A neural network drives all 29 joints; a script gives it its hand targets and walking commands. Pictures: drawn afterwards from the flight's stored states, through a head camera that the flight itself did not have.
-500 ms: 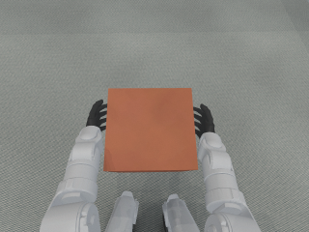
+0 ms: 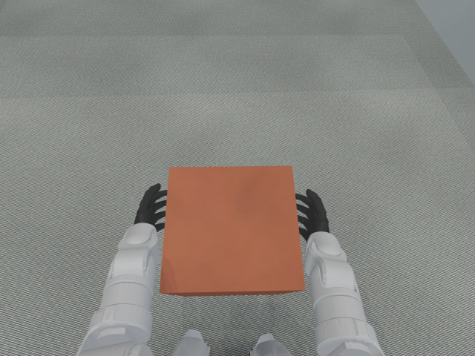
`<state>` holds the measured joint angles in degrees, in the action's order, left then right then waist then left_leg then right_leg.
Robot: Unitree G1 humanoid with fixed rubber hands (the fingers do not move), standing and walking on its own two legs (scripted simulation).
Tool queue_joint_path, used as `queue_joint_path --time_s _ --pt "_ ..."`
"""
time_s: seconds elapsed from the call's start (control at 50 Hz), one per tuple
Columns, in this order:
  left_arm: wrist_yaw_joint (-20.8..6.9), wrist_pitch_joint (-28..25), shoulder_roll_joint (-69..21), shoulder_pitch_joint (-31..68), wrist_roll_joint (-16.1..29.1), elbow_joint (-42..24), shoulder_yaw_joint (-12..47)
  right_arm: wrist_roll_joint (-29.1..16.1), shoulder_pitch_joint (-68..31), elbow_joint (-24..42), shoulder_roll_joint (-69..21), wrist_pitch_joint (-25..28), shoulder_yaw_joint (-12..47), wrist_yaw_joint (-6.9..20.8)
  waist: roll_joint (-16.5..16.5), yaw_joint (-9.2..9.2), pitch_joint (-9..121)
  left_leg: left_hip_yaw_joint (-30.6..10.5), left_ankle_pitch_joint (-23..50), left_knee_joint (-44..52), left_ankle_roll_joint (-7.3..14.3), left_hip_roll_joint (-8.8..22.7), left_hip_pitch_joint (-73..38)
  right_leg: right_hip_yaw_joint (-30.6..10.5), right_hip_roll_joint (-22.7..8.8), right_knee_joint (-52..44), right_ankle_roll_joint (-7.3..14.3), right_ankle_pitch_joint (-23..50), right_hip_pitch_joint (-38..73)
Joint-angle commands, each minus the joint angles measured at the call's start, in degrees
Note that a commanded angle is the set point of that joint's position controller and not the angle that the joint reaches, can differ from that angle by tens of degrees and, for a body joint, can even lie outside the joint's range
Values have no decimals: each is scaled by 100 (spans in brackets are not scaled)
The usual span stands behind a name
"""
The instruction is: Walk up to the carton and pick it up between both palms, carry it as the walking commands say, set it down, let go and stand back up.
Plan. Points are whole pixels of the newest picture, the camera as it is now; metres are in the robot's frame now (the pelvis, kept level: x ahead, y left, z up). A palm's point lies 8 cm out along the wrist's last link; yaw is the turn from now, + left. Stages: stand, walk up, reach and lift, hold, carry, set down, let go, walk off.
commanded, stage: reach and lift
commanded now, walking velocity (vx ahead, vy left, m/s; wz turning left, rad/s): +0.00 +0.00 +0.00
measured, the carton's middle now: (231, 239) +0.35 +0.01 -0.11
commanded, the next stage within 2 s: none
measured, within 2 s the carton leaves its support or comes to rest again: neither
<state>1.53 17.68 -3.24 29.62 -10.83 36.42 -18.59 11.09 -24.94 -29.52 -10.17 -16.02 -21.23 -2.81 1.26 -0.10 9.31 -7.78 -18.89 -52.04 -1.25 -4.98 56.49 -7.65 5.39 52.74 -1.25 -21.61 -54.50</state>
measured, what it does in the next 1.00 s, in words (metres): rises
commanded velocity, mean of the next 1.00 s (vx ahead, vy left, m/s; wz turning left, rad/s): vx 0.00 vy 0.00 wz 0.00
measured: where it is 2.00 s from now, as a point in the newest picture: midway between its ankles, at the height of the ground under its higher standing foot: outside the picture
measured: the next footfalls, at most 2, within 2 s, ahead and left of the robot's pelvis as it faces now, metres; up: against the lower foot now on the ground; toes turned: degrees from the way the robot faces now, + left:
none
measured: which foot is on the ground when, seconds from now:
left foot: down 0.00-1.00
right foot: down 0.00-1.00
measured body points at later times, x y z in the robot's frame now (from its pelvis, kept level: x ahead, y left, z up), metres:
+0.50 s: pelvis +0.02 +0.00 +0.05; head +0.07 +0.01 +0.49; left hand +0.35 +0.15 +0.02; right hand +0.34 -0.15 +0.02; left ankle +0.05 +0.12 -0.68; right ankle +0.02 -0.13 -0.68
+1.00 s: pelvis +0.02 +0.00 +0.06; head -0.01 +0.01 +0.51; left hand +0.33 +0.15 +0.08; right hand +0.33 -0.15 +0.09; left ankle +0.05 +0.12 -0.68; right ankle +0.02 -0.13 -0.68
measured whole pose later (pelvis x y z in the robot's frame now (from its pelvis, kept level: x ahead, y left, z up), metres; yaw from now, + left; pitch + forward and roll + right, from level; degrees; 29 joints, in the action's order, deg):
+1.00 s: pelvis +0.02 +0.00 +0.06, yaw +0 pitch -2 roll +0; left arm 1.5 36.4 -6.9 17.7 -14.7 22.1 -14.1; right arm 13.6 -16.3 -19.6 -9.0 -35.3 -14.9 0.2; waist 0.5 -1.0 2.9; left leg -7.8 -10.9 -24.5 -0.2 -3.2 11.9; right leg -8.7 3.0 24.5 -0.5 -12.9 -9.9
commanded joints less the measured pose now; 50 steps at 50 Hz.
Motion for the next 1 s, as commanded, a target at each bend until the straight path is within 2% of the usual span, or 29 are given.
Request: queue_joint_path --time_s 0.0,0.52,0.78,0.98 --pt "-1519 -160 -5961 2829 731 -189 3230 -624 -3095 -195 -5516 -33 3454 1334 -206 44 3393 346 1784 643 60 -147 -2722 320 130 -791 38 1783 1647" --pt "-1636 527 -6019 2066 770 -839 3459 -724 -2204 157 -5528 -750 3616 1605 -209 -26 2139 304 2089 2270 90 -7 -4431 232 10 -2438 77 2197 3603" --pt "-1693 1178 -6056 2065 947 -1390 3704 -897 -2156 620 -5495 -1405 3768 1674 -176 -94 1328 317 1722 2813 60 39 -4998 282 -40 -2947 72 1897 4361" --pt "-1712 1724 -6043 2076 1189 -1916 3921 -1066 -2150 1117 -5473 -1947 3942 1708 -185 -112 959 301 1763 3075 53 94 -5461 251 -86 -3209 89 1932 4789"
